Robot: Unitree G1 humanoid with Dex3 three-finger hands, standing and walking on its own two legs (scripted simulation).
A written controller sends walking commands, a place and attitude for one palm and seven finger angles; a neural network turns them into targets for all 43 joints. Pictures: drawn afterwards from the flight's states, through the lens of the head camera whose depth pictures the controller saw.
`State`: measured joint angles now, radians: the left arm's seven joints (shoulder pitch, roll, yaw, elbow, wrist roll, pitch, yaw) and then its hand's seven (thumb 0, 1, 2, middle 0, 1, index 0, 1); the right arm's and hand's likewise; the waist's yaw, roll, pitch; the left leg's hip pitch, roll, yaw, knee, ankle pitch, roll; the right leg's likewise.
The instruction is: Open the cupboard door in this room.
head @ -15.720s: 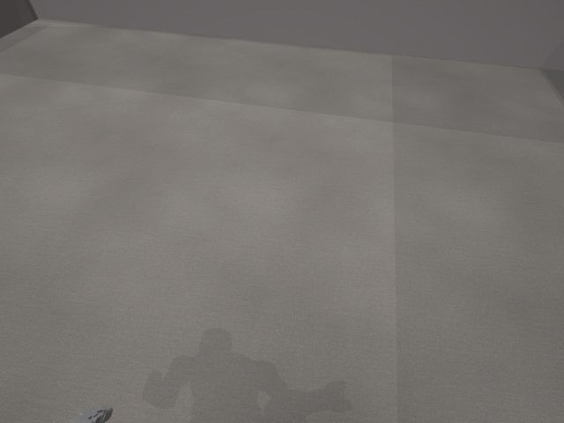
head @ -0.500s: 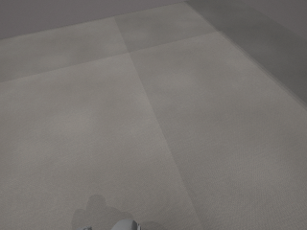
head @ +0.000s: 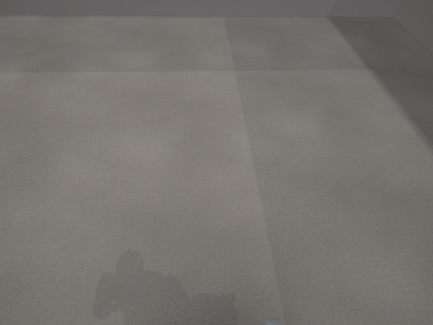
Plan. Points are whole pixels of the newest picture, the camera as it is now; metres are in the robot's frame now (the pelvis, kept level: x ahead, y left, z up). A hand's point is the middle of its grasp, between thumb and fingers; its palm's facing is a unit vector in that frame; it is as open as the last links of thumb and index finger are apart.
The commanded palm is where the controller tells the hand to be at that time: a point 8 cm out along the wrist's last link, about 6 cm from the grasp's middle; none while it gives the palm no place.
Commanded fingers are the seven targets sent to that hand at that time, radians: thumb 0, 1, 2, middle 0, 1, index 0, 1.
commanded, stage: turn or walk to find it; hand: left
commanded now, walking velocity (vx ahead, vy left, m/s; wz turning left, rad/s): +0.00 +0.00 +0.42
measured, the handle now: out of the picture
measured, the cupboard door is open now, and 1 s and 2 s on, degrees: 0 0 0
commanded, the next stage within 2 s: stand and wait in 0.90 s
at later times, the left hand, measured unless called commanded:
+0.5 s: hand out of the picture -0.02 +0.18 -0.17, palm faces +0.25 -0.94 -0.24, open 7.3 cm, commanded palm none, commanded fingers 0.00 0.90 0.90 -0.20 -0.30 -0.20 -0.30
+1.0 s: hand out of the picture -0.01 +0.20 -0.16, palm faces +0.41 -0.87 -0.29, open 7.4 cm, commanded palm none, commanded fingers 0.00 0.90 0.90 -0.20 -0.30 -0.20 -0.30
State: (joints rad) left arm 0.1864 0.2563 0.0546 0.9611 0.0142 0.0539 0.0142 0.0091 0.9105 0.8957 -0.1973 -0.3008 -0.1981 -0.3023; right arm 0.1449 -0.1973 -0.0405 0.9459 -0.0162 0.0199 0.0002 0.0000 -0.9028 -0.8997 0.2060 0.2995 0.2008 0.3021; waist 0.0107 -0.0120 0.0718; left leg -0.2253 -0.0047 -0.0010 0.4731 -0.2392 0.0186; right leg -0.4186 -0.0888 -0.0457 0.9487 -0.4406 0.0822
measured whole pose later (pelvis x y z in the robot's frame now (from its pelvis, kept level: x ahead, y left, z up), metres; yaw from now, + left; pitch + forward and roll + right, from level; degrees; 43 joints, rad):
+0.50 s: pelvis -0.02 -0.02 -0.01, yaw +14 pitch +0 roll +1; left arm 0.22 0.19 0.03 0.95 0.03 0.01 0.02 0.01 0.91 0.89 -0.20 -0.30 -0.21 -0.30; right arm 0.20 -0.23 -0.07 1.00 -0.01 0.07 0.01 0.00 -0.91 -0.90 0.20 0.30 0.20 0.30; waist 0.01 -0.01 0.10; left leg -0.33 0.04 0.04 0.80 -0.45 -0.06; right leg -0.25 -0.15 -0.24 0.57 -0.30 0.00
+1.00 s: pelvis -0.03 -0.03 -0.01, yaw +25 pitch -1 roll +1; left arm 0.13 0.21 0.03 0.93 0.01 0.01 0.02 0.01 0.91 0.90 -0.20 -0.30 -0.20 -0.30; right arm 0.20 -0.21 -0.06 0.98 -0.01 0.03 0.00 0.00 -0.90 -0.90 0.21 0.30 0.20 0.30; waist -0.01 0.03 0.06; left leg -0.28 -0.03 -0.07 0.58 -0.29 -0.01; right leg -0.27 -0.04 -0.07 0.57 -0.29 0.04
